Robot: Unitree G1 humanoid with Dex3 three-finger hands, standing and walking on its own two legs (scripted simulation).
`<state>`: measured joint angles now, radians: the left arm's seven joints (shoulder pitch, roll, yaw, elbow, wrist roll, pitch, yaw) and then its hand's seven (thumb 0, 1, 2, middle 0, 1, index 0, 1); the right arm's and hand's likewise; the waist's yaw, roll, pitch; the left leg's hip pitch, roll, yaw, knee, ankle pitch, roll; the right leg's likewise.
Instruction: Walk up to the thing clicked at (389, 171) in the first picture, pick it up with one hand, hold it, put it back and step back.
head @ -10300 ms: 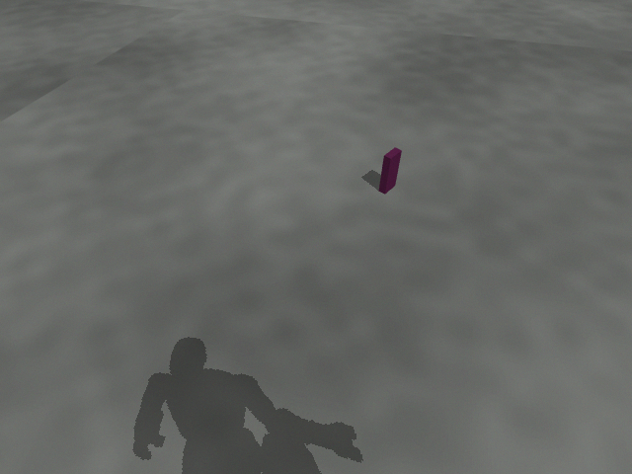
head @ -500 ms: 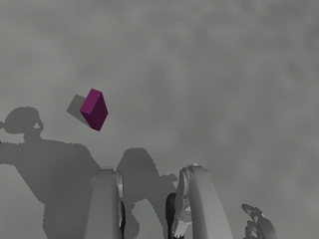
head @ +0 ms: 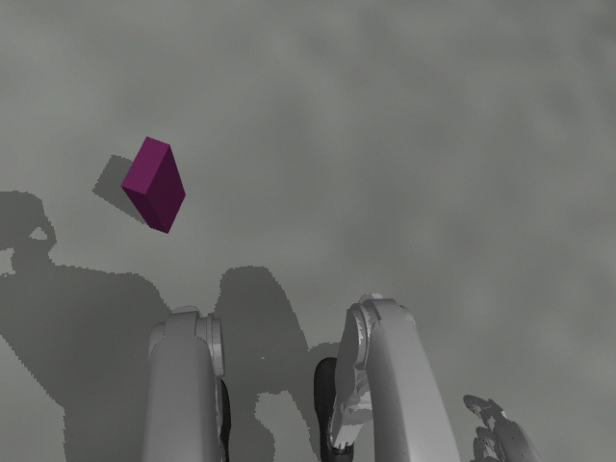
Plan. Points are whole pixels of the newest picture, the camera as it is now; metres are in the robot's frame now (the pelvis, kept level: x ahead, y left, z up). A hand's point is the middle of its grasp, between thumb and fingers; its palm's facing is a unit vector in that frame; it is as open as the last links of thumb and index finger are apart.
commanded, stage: go down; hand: left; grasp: from the side
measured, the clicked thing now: (158, 191) +0.56 +0.23 -0.30
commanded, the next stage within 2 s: approach in 0.62 s
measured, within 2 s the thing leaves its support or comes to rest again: neither
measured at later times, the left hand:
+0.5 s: hand out of the picture +0.46 +0.43 +0.01, palm faces +0.28 -0.96 -0.09, open 17.0 cm
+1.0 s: hand out of the picture +0.48 +0.41 -0.05, palm faces +0.27 -0.96 -0.02, open 17.2 cm
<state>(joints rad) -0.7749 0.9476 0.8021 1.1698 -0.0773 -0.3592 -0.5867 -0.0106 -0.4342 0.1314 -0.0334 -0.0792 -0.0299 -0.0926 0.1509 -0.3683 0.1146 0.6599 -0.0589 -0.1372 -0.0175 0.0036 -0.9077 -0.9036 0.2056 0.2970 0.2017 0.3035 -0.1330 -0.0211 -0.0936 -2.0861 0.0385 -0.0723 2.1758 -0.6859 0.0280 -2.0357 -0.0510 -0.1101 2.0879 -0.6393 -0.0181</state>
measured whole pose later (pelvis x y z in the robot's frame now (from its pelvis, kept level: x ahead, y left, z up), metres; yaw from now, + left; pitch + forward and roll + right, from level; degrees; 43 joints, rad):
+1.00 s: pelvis -0.01 +0.01 -0.05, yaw -4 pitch +31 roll -11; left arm -0.93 1.10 0.77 1.34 -0.10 -0.45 -0.55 -0.01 -0.52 0.10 -0.06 -0.10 -0.06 -0.12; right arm 0.13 -0.40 0.23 0.59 -0.10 -0.08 0.00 0.00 -0.89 -0.90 0.21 0.30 0.20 0.30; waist -0.21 -0.06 0.01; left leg -2.22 0.05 -0.13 2.34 -0.68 0.04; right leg -2.13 -0.04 -0.15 2.20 -0.61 0.00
